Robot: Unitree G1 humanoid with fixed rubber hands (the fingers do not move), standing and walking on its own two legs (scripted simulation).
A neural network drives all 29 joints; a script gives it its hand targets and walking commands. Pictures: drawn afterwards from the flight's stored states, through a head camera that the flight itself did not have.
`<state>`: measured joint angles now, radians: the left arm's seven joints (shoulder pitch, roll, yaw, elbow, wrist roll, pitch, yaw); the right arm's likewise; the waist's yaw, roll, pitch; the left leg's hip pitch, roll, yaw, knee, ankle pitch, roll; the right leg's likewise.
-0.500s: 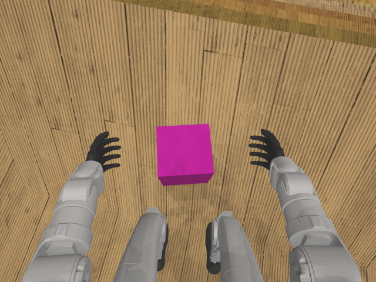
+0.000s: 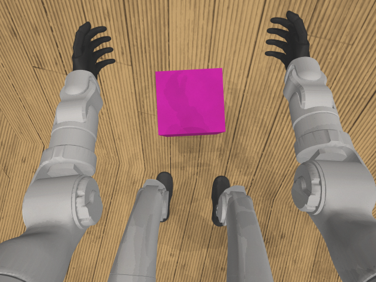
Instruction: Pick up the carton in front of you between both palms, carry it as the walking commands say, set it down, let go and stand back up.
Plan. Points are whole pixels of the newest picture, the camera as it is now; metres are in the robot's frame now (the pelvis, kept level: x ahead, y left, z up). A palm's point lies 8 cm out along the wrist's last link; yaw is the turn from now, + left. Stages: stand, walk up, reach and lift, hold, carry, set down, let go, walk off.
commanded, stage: reach and lift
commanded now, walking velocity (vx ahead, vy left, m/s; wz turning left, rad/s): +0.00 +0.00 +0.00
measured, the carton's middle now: (190, 107) +0.48 +0.03 -0.51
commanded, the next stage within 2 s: none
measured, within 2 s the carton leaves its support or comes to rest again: leaves its support in 1.62 s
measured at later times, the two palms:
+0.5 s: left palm (124, 102) +0.45 +0.22 -0.35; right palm (255, 97) +0.49 -0.16 -0.35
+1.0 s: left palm (135, 103) +0.47 +0.22 -0.45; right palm (243, 101) +0.50 -0.15 -0.45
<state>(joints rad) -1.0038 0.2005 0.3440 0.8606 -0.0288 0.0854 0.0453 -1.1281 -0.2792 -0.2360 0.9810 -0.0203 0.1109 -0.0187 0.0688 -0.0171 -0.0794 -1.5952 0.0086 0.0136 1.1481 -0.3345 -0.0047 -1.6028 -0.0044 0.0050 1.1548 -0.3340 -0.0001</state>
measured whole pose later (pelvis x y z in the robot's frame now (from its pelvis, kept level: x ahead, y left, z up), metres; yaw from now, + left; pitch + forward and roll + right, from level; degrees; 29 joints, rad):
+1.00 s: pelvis -0.05 +0.00 -0.28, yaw +0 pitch +37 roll +0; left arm -1.34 0.36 0.05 1.10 -0.34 -0.01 0.13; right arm -1.41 -0.39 0.05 1.12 0.29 0.01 -0.14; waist 0.06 0.00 0.35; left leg -2.30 0.00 0.00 2.19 -0.54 -0.01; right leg -2.31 0.00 0.01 2.20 -0.54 0.01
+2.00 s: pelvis -0.05 +0.00 -0.21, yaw +1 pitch +41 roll +0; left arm -1.07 0.07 0.46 0.82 0.12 0.30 0.08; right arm -1.11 -0.05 -0.40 0.86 -0.14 0.29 -0.10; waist 0.04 -0.02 -0.11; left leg -2.17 -0.04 -0.02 1.98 -0.52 -0.03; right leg -2.17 0.06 0.03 1.98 -0.53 0.02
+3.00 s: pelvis +0.03 +0.00 +0.06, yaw +2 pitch +21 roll +0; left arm -0.46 -0.11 0.37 0.57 0.21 0.35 0.02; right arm -0.45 0.14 -0.35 0.56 -0.21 0.34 -0.04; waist 0.01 -0.01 -0.20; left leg -0.98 -0.04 -0.06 1.02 -0.40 -0.01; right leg -0.97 0.05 0.05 1.02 -0.42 0.00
